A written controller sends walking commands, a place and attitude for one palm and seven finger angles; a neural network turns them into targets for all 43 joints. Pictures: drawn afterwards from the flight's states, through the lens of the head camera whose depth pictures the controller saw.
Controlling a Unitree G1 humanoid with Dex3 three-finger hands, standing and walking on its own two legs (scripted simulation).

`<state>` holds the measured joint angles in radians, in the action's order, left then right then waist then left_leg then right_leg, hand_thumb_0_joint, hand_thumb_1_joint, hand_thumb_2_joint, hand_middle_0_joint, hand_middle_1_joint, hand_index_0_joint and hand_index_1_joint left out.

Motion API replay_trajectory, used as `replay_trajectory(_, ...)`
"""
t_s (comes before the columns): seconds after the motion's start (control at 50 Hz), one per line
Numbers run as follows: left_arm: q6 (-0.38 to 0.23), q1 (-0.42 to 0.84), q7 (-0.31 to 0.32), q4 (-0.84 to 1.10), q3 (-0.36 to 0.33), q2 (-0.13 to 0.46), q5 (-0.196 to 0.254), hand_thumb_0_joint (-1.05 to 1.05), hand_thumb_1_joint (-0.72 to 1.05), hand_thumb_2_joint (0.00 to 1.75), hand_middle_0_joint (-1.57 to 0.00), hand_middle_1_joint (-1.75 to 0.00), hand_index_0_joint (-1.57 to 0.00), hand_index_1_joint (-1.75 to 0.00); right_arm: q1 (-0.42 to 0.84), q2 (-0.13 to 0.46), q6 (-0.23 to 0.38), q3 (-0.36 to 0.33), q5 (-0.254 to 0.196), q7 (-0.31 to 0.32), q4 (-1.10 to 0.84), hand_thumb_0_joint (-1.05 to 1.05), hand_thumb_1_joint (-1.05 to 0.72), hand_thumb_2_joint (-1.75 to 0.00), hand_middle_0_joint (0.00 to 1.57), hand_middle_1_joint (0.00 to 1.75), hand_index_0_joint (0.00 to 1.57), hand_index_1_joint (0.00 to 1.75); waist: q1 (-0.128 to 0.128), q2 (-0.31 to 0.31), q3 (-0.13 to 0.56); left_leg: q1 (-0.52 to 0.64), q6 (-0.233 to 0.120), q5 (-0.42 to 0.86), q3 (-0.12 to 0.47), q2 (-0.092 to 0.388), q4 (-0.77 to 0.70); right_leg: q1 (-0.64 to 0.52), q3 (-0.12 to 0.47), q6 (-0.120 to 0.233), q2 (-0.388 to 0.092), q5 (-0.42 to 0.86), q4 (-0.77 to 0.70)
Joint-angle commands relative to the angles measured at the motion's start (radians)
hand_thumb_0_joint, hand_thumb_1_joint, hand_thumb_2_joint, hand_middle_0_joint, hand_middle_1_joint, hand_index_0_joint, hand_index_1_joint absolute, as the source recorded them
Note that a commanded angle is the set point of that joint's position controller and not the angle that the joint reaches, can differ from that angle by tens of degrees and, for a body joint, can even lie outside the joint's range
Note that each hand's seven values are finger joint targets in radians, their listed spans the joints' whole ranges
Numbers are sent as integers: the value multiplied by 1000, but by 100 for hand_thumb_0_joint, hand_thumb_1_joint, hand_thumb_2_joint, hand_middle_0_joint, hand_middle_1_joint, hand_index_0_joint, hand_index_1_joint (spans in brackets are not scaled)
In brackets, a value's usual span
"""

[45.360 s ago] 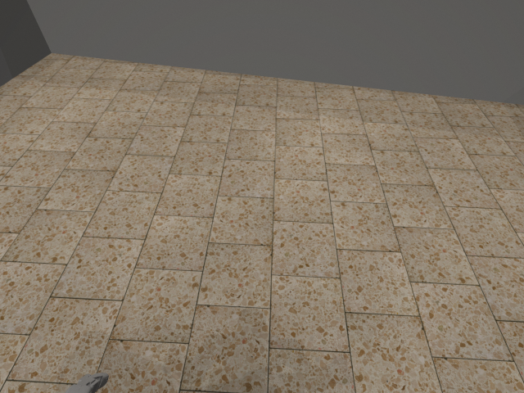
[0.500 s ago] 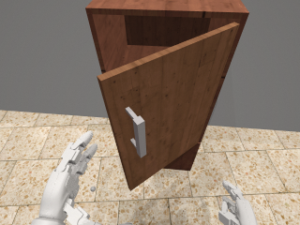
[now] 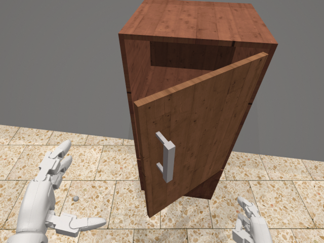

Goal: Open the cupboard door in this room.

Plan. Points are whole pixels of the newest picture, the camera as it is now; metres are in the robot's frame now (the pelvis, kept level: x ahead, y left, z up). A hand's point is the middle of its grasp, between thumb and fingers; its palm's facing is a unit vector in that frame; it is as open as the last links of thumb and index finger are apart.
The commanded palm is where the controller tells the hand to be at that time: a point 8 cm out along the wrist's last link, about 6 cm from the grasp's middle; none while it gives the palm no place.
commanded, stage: draw the hand back to the body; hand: left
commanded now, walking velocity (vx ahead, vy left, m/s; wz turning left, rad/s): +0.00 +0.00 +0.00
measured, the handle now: (163, 158) +0.31 +0.03 +0.07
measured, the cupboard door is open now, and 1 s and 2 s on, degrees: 41 41 41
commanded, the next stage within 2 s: step back with the hand held close in 0.88 s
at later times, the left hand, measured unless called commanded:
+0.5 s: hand (36, 162) +0.20 +0.25 +0.18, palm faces +0.44 -0.81 -0.39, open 9.1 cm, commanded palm +0.15 +0.29 +0.20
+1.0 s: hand (44, 166) +0.19 +0.23 +0.19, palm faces +0.46 -0.80 -0.38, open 7.4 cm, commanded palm +0.15 +0.27 +0.21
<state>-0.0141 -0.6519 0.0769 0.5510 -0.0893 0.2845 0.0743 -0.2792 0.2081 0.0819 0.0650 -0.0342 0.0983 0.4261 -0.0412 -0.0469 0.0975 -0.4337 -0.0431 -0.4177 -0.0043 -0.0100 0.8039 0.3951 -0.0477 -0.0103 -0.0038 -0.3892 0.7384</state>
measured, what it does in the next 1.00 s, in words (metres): stands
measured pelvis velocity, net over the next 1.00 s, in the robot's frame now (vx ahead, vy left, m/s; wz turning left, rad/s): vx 0.01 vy -0.03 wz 0.00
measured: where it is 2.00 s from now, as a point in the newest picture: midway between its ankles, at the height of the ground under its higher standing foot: outside the picture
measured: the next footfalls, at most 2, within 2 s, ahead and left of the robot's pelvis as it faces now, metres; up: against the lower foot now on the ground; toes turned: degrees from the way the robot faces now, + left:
left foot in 1.98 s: -0.06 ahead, +0.11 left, +0.00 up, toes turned +7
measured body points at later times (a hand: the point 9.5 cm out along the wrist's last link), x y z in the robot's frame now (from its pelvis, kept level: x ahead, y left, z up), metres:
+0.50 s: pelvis +0.02 -0.01 +0.03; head +0.00 -0.02 +0.48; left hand +0.17 +0.29 +0.20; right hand +0.21 -0.23 -0.05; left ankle +0.00 +0.09 -0.71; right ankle +0.00 -0.13 -0.71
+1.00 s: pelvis +0.01 -0.03 +0.03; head -0.01 -0.06 +0.48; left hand +0.16 +0.27 +0.21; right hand +0.20 -0.25 -0.05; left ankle +0.00 +0.09 -0.71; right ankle +0.00 -0.13 -0.71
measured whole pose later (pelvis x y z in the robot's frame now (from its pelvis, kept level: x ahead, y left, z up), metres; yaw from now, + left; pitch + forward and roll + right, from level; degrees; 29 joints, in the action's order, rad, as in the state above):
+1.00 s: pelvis +0.01 -0.03 +0.03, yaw +0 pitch -4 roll +0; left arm -0.06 -0.49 0.12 0.41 -0.33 0.33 0.08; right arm -0.19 0.23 0.09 0.02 -0.01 0.08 0.63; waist -0.07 -0.07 -0.01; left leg -0.10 0.00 -0.26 0.00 0.01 0.44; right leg 0.08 -0.05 0.03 0.02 -0.25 0.40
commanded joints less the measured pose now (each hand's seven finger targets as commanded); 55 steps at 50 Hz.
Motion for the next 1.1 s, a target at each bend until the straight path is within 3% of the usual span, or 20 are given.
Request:
replay_trajectory(0.0,-66,96,54,246,-93,124,-27,0,6,54,-17,-30,-17,-30,113,109,66,-47,8,12,-139,0,-90,-90,20,30,20,30,6,-20,17,87,33,164,84,35,-249,-59,0,42,5,123,-161)
replay_trajectory(0.02,-63,104,62,228,-114,144,-29,0,9,55,-17,-30,-17,-30,125,114,71,-45,10,14,-126,0,-90,-90,20,30,20,30,0,-48,6,94,34,173,86,34,-263,-78,2,44,4,131,-172)
replay_trajectory(0.1,-67,134,72,226,-148,151,-28,0,23,62,-18,-30,-18,-30,133,112,82,-44,13,12,-93,0,-90,-90,20,30,20,30,-1,-45,7,154,41,245,84,37,-302,-125,0,42,4,174,-208)
replay_trajectory(0.26,-74,136,69,146,-253,186,-16,0,51,74,-19,-30,-19,-30,168,118,82,-57,18,-3,-32,0,-90,-90,20,30,20,30,-17,11,-6,220,50,397,58,43,-359,-227,-5,38,6,278,-272)
replay_trajectory(0.44,-98,238,72,149,-363,253,-5,0,83,87,-20,-30,-20,-30,192,120,83,-65,21,-8,4,0,-90,-90,20,30,20,30,-24,-65,-8,276,48,448,43,33,-399,-291,4,40,4,337,-326)
replay_trajectory(0.48,-97,246,71,120,-386,261,0,0,90,90,-20,-30,-20,-30,196,120,78,-69,20,-9,12,0,-90,-90,20,30,20,30,-25,-44,-19,282,44,438,34,32,-402,-287,5,38,7,342,-337)
replay_trajectory(0.54,-92,205,57,57,-330,194,4,0,90,90,-20,-30,-20,-30,199,123,70,-74,20,-15,19,0,-90,-90,20,30,20,30,-18,-6,-43,292,37,443,25,32,-408,-284,4,32,5,355,-351)
replay_trajectory(0.66,-103,230,55,82,-347,229,1,0,90,90,-20,-30,-20,-30,216,125,58,-84,23,-15,18,0,-90,-90,20,30,20,30,-23,21,-10,309,22,411,12,22,-412,-309,15,27,4,372,-367)
replay_trajectory(0.72,-109,254,58,107,-373,263,-1,0,90,90,-20,-30,-20,-30,226,123,63,-82,24,-8,21,0,-90,-90,20,30,20,30,-29,3,-4,317,20,394,7,16,-411,-317,20,28,3,371,-381)
replay_trajectory(0.82,-113,251,59,106,-363,252,-3,0,90,90,-20,-30,-20,-30,231,114,73,-79,22,-6,34,0,-90,-90,20,30,20,30,-26,-41,-29,330,23,401,2,14,-409,-306,22,29,3,378,-396)
replay_trajectory(0.94,-115,240,52,45,-338,217,5,0,90,90,-20,-30,-20,-30,231,113,68,-81,21,-9,39,0,-90,-90,20,30,20,30,-20,-5,-79,324,20,354,1,15,-425,-284,25,22,2,329,-413)
replay_trajectory(0.98,-123,301,57,50,-375,259,8,0,90,90,-20,-30,-20,-30,236,115,64,-84,20,-6,41,0,-90,-90,20,30,20,30,-19,36,-66,328,15,334,-1,14,-423,-283,32,19,3,309,-426)
replay_trajectory(1.0,-157,378,61,74,-495,370,-2,0,90,90,-20,-30,-20,-30,200,142,43,-93,12,-12,11,0,-90,-90,20,30,20,30,16,55,-125,269,-1,280,25,28,-374,-194,133,16,-49,334,-490)
replay_trajectory(1.02,-172,380,58,39,-495,375,-7,0,90,90,-20,-30,-20,-30,203,128,32,-92,15,-11,27,0,-90,-90,20,30,20,30,17,64,-133,267,1,253,34,22,-353,-179,145,24,-80,342,-508)
replay_trajectory(1.04,-164,269,50,-19,-432,294,-7,0,90,90,-20,-30,-20,-30,214,122,22,-95,18,-12,34,0,-90,-90,20,30,20,30,22,90,-111,285,1,280,31,23,-338,-181,141,24,-91,379,-497)
replay_trajectory(1.08,-163,202,42,-10,-381,246,-12,0,90,90,-20,-30,-20,-30,215,135,6,-100,20,-20,19,0,-90,-90,20,30,20,30,27,63,-69,286,6,331,21,26,-335,-192,120,17,-91,428,-468)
